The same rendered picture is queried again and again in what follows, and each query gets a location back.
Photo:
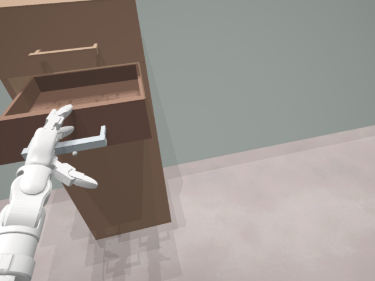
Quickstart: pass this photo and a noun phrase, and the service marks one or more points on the cabinet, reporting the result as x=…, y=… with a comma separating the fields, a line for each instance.
x=131, y=192

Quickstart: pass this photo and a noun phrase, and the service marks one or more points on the robot left forearm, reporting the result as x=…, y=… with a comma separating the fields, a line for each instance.
x=22, y=220

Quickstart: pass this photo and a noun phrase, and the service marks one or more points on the left robot hand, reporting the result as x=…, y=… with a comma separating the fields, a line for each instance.
x=42, y=149

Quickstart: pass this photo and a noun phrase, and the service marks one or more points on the drawer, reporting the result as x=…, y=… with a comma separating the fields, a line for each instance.
x=110, y=96

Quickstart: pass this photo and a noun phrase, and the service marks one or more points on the handle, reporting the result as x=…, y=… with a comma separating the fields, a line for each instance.
x=77, y=144
x=63, y=54

